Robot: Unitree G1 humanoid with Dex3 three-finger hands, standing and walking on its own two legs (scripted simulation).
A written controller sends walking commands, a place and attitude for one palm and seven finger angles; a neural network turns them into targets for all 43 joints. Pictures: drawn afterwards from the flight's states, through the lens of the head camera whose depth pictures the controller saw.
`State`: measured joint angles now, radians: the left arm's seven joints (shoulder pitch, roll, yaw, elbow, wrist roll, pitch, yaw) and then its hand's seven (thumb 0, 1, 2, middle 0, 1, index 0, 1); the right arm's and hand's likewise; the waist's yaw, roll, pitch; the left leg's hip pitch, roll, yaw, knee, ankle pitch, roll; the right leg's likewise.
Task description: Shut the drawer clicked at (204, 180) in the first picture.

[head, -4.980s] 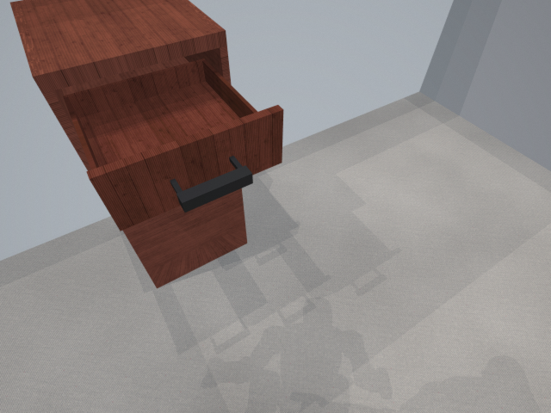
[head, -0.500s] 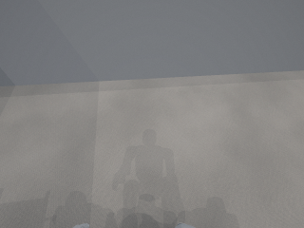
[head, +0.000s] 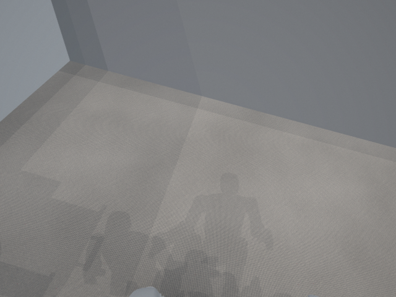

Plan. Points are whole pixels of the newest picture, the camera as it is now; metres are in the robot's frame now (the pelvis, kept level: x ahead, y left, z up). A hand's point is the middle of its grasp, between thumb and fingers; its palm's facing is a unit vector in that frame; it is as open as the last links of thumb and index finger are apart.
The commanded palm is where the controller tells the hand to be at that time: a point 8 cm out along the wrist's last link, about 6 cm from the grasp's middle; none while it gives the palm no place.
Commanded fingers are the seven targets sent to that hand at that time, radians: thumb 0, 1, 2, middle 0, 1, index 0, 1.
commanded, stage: turn to face it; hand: left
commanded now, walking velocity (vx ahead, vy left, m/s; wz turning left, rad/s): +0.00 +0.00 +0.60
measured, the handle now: out of the picture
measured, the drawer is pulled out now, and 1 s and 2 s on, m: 0.29 0.29 0.29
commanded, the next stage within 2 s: none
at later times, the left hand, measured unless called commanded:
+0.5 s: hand out of the picture +0.03 +0.24 -0.14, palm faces +0.33 -0.91 -0.25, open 7.4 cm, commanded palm none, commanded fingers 0.00 0.90 0.90 -0.20 -0.30 -0.20 -0.30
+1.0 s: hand out of the picture -0.08 +0.14 -0.13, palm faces +0.59 -0.77 -0.25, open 7.4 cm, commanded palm none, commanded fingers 0.00 0.90 0.90 -0.20 -0.30 -0.20 -0.30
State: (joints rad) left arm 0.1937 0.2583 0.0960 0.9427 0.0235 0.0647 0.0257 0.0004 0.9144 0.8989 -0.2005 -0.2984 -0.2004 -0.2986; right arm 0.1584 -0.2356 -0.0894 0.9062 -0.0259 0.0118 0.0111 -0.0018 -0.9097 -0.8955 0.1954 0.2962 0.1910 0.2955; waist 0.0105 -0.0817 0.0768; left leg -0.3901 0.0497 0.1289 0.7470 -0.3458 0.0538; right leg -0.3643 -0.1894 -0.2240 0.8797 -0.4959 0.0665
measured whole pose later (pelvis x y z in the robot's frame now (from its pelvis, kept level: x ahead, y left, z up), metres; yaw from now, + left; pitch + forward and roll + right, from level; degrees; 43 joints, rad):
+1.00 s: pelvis -0.02 -0.05 +0.03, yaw +36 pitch +0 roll +2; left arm 0.24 0.18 0.04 0.90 0.03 0.02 0.02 0.01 0.91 0.90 -0.20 -0.30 -0.20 -0.30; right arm 0.19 -0.28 -0.10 0.95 -0.02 0.09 0.02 0.00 -0.91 -0.90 0.20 0.30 0.19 0.30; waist 0.00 0.00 0.09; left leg -0.43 0.03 -0.01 0.96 -0.41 -0.08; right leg -0.18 -0.12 -0.17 0.51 -0.31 0.01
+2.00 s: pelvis -0.05 -0.03 +0.01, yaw +71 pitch -1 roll -1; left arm 0.27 0.23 0.05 0.91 0.02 0.03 0.02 0.01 0.90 0.90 -0.20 -0.30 -0.20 -0.30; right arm 0.16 -0.25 -0.07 0.94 -0.01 0.05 0.02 0.00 -0.91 -0.90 0.20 0.30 0.19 0.30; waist 0.02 -0.03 0.09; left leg -0.27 0.02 0.05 0.62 -0.33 -0.03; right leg -0.25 -0.17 -0.22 0.62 -0.33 0.06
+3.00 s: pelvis +0.02 +0.08 +0.03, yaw +80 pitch -1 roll +1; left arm 0.49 0.07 0.02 1.14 0.02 -0.07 0.02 0.01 0.92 0.90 -0.20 -0.30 -0.20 -0.30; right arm 0.25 -0.19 -0.07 1.08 -0.03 0.01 0.01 0.00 -0.91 -0.90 0.20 0.30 0.19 0.30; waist 0.04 0.04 0.01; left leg -0.58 0.09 0.02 0.96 -0.13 -0.02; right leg 0.02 0.02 -0.14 0.26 -0.27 -0.06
